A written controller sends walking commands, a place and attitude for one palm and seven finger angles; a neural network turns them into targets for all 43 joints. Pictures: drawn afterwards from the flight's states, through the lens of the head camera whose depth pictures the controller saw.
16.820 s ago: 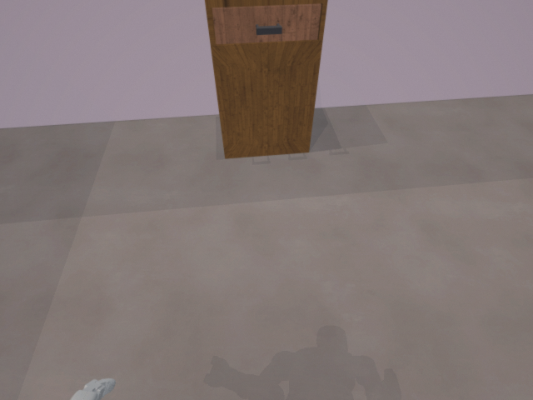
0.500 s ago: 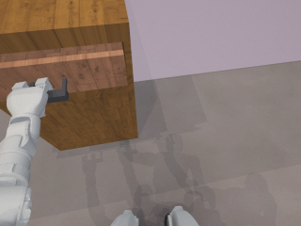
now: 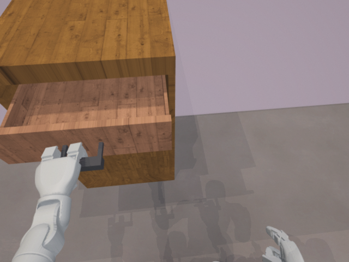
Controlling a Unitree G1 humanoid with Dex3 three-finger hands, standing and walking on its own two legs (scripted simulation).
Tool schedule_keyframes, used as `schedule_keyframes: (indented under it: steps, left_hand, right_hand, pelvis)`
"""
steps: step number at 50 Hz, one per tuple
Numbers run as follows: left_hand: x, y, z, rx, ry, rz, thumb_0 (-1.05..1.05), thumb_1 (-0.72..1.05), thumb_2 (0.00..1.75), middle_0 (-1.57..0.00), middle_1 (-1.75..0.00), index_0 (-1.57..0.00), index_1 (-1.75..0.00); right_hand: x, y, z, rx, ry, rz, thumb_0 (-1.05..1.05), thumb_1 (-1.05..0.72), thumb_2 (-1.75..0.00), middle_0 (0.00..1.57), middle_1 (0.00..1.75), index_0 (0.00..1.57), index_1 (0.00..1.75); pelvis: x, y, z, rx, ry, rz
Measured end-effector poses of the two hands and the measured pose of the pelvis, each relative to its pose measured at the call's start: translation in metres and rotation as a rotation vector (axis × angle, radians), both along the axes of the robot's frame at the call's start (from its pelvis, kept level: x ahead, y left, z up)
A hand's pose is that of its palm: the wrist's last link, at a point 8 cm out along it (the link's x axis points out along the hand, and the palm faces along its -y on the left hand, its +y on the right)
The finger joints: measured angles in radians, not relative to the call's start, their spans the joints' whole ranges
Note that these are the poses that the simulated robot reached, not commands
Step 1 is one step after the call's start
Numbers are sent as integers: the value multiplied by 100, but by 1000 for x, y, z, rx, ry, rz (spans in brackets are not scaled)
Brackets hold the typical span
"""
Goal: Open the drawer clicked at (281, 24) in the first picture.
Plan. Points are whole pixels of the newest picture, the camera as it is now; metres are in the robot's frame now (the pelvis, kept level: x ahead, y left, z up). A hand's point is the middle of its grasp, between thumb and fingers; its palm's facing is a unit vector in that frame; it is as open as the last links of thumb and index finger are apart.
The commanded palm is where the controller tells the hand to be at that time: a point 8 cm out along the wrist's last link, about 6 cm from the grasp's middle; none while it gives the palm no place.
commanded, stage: pull the drawer open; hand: left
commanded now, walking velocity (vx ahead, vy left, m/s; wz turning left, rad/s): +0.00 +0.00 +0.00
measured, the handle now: (81, 156) +0.35 +0.26 -0.01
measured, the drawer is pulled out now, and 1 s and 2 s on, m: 0.16 0.30 0.30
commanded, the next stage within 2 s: open the thumb to release the handle in 1.32 s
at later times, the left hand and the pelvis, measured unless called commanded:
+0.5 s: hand (65, 213) +0.22 +0.27 -0.03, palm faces -0.02 -0.03 -1.00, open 5.8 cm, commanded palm +0.20 +0.25 +0.03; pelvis -0.01 -0.02 -0.01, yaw +1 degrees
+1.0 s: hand (58, 249) +0.15 +0.25 -0.02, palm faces -0.08 -0.07 -0.99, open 5.9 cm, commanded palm +0.11 +0.24 +0.03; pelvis -0.01 -0.03 -0.01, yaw -1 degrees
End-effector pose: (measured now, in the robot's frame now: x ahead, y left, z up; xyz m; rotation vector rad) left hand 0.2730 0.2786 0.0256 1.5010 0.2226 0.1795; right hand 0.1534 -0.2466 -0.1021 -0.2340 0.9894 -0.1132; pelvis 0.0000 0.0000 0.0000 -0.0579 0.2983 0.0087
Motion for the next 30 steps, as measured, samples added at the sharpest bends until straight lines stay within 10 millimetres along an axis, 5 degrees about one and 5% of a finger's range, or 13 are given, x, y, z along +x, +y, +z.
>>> schedule_keyframes:
  steps: [7, 17, 30]
  left_hand:
    - [-28, -7, 1, -6, 8, 31, 3, 71, 79, -30, -135, -38, -135]
    - [-71, -15, 2, -12, 33, 45, 3, 71, 77, -29, -135, -38, -135]
    - [-73, -18, 1, 45, 15, 71, 2, 69, 80, -34, -135, -38, -135]
  right_hand:
    - [25, 12, 6, 17, -57, 62, 0, -90, -90, 20, 30, 20, 30]
    - [33, 18, 3, 40, -82, 102, 0, -90, -90, 20, 30, 20, 30]
    - [14, 1, -14, 15, -47, 86, 0, -90, -90, 20, 30, 20, 30]
  pelvis:
    - [3, -2, 0, 3, -21, 9]
    - [5, -8, -2, 11, -35, 2]
    - [-12, -23, -7, 26, -40, 12]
